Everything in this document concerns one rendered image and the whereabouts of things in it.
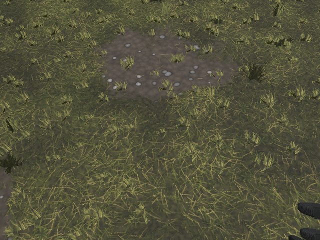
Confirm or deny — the right robot hand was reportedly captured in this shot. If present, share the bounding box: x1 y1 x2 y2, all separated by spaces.
288 202 320 240

